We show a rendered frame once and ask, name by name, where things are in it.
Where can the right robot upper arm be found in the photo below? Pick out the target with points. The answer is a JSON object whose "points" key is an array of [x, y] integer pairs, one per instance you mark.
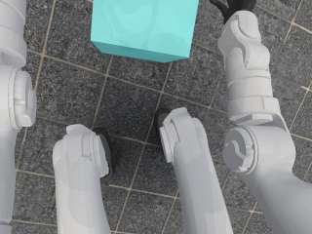
{"points": [[263, 157]]}

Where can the right robot forearm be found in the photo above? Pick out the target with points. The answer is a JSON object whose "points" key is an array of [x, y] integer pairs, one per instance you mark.
{"points": [[246, 65]]}

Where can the left robot upper arm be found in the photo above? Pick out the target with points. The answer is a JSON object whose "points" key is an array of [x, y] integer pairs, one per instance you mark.
{"points": [[18, 106]]}

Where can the right robot hand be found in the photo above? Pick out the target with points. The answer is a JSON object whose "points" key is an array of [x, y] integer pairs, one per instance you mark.
{"points": [[234, 6]]}

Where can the carton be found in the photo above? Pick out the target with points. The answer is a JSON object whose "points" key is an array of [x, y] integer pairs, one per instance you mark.
{"points": [[154, 30]]}

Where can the left robot forearm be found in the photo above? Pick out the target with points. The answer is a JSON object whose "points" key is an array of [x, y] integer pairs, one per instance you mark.
{"points": [[13, 49]]}

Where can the right robot thigh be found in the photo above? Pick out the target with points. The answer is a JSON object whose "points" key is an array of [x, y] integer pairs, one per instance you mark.
{"points": [[202, 204]]}

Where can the robot right shin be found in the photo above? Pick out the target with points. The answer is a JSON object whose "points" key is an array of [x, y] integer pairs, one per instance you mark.
{"points": [[182, 112]]}

